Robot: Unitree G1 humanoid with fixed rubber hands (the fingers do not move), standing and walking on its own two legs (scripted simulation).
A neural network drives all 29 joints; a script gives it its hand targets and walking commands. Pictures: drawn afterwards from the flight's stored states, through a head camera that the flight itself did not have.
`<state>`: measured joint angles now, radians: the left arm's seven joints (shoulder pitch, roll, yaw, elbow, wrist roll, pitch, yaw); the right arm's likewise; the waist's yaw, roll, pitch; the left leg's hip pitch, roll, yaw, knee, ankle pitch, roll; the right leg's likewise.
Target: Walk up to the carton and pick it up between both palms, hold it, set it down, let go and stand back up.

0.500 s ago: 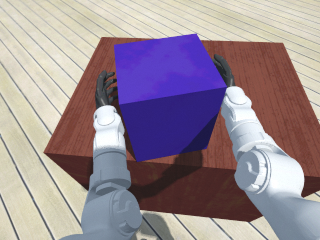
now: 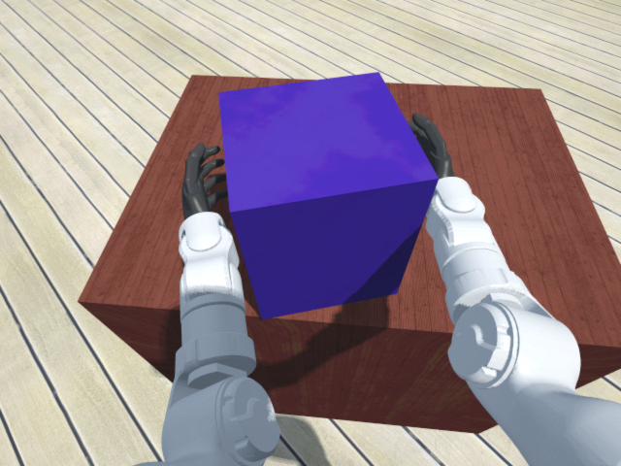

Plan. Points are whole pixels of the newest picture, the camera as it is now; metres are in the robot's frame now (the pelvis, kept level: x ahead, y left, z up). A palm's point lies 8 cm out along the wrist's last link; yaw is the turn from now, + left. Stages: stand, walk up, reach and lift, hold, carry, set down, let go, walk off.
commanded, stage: set down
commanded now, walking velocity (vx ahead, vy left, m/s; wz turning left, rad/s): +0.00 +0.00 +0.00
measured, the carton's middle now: (316, 203) +0.44 +0.08 +0.07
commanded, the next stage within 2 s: none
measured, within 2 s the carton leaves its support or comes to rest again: neither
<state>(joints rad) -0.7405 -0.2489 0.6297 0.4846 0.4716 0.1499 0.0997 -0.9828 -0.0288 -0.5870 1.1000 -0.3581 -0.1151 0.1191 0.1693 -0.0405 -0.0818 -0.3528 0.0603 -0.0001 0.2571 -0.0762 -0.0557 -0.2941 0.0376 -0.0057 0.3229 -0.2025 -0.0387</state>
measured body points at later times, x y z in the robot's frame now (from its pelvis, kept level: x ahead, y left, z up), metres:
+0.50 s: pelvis +0.00 +0.00 +0.00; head +0.06 +0.00 +0.44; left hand +0.39 +0.23 +0.09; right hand +0.48 -0.07 +0.09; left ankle +0.02 +0.16 -0.75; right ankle -0.04 -0.09 -0.75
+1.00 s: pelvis -0.03 +0.01 -0.02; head +0.08 -0.03 +0.41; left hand +0.39 +0.24 +0.08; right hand +0.52 -0.13 +0.09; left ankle +0.02 +0.16 -0.75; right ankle -0.04 -0.09 -0.75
